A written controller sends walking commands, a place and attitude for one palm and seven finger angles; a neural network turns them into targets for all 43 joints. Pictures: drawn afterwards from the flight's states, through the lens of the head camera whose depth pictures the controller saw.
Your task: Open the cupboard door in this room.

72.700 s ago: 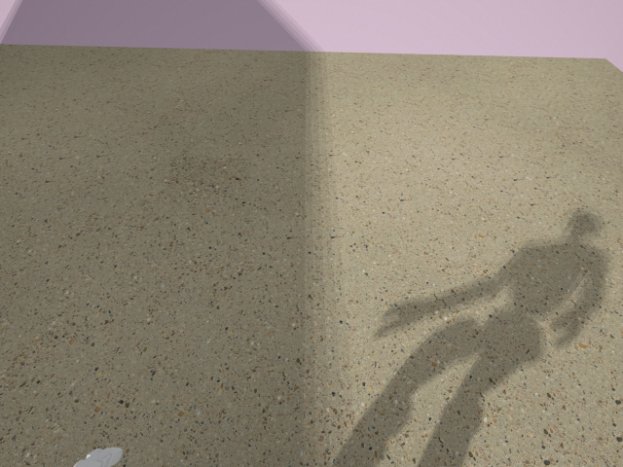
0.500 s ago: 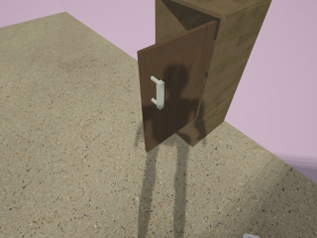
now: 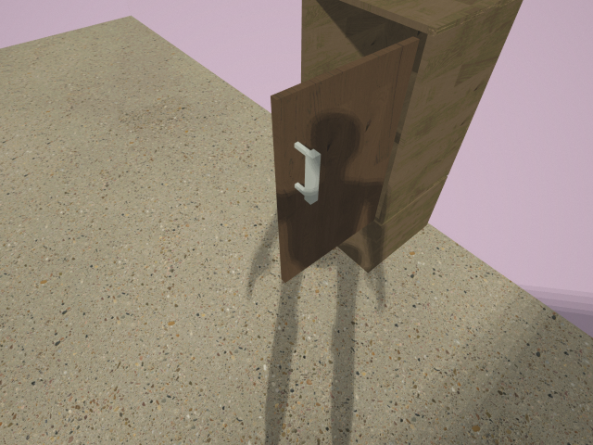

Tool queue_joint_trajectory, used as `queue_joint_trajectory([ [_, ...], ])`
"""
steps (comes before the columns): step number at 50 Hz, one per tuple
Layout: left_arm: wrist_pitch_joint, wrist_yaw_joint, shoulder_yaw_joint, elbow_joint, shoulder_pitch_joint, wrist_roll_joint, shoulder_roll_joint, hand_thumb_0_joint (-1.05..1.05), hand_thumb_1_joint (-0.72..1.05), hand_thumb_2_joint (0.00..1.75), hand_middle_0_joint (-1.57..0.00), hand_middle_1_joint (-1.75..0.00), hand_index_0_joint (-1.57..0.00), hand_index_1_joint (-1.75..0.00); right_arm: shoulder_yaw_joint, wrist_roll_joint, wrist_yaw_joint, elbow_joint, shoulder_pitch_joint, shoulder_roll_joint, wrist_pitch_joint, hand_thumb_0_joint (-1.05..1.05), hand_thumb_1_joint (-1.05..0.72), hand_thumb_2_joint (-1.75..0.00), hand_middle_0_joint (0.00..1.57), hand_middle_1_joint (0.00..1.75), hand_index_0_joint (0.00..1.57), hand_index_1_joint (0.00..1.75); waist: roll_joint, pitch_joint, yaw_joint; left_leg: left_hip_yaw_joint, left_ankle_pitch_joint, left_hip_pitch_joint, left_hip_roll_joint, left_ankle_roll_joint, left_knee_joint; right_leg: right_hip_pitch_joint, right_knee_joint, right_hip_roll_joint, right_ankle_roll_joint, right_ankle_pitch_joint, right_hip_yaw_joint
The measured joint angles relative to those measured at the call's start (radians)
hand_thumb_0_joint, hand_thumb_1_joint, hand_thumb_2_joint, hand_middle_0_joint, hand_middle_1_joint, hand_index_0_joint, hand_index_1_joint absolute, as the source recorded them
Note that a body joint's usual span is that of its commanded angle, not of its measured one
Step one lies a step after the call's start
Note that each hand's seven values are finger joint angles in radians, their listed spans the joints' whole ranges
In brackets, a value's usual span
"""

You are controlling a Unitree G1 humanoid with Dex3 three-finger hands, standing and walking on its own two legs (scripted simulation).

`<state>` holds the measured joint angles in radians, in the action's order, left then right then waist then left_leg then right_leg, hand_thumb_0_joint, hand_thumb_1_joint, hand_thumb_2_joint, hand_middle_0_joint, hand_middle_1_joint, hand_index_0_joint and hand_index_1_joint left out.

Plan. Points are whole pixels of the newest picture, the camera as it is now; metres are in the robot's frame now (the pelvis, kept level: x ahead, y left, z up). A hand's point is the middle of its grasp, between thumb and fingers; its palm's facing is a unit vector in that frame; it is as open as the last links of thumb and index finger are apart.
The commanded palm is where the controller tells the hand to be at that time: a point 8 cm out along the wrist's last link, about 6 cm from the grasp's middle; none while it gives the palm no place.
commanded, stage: let the arm hang, fingers relaxed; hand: left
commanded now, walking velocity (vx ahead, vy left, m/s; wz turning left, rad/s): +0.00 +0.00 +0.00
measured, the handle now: (305, 173) +0.62 +0.02 -0.02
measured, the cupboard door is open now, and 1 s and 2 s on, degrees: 89 89 89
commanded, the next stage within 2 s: look to check the result in 0.32 s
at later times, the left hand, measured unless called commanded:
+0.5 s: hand out of the picture +0.06 +0.21 -0.17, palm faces -0.02 -0.97 -0.25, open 7.4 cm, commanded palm none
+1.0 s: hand out of the picture +0.10 +0.22 -0.16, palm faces -0.02 -0.96 -0.29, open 7.4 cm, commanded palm none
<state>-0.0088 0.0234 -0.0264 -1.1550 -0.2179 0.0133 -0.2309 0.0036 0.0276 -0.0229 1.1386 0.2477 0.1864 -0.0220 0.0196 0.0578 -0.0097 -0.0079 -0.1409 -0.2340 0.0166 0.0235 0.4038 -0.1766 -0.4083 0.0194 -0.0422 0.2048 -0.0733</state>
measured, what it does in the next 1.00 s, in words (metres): stands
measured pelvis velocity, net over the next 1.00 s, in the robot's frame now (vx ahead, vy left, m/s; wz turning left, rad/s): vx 0.04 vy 0.00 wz -0.01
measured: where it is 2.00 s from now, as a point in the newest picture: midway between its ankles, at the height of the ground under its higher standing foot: outside the picture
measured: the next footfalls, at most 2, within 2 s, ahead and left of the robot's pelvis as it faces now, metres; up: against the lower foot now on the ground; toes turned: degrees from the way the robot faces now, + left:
none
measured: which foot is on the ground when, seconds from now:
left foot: down 0.00-1.00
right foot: down 0.00-1.00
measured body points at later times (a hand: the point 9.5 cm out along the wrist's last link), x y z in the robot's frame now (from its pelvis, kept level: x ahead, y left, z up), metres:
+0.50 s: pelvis +0.02 +0.01 +0.00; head +0.04 +0.00 +0.45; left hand +0.07 +0.26 -0.15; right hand +0.06 -0.25 -0.15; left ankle +0.05 +0.10 -0.74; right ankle +0.01 -0.09 -0.74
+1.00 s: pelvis +0.04 +0.00 +0.01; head +0.06 -0.01 +0.46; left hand +0.10 +0.27 -0.14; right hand +0.10 -0.27 -0.15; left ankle +0.05 +0.10 -0.74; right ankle +0.01 -0.09 -0.74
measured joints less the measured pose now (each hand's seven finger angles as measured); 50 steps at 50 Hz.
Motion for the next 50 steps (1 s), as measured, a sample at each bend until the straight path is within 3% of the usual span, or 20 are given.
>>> queue_joint_trajectory([
  [17, 0.019, -0.004, 0.014, 0.029, 0.07, 0.001, 0.026, 0.0, 0.9, 0.9, -0.2, -0.3, -0.2, -0.3, -0.003, -0.002, 0.003, -0.01, -0.081, 0.025, 0.02, 0.0, -0.9, -0.9, 0.2, 0.3, 0.2, 0.3, -0.01, -0.014, -0.006, -0.015, 0.0, 0.042, 0.009, 0.008, -0.044, 0.034, 0.035, -0.009, 0.013, 0.0, 0.017],
  [36, 0.016, -0.004, 0.01, -0.01, 0.047, -0.001, -0.024, 0.0, 0.9, 0.9, -0.2, -0.3, -0.2, -0.3, -0.005, -0.007, 0.002, 0.01, -0.1, 0.069, 0.016, 0.0, -0.9, -0.9, 0.2, 0.3, 0.2, 0.3, -0.01, 0.012, 0.004, -0.014, -0.005, 0.072, 0.009, 0.005, -0.077, 0.067, 0.075, -0.007, 0.012, 0.001, 0.017],
  [50, 0.023, -0.005, 0.015, 0.002, 0.082, -0.002, -0.028, 0.0, 0.9, 0.9, -0.2, -0.3, -0.2, -0.3, -0.008, -0.007, 0.003, 0.004, -0.128, 0.081, 0.022, 0.0, -0.9, -0.9, 0.2, 0.3, 0.21, 0.3, -0.011, -0.004, 0.002, -0.013, -0.013, 0.093, 0.007, -0.001, -0.095, 0.087, 0.092, -0.003, 0.007, 0.009, 0.019],
])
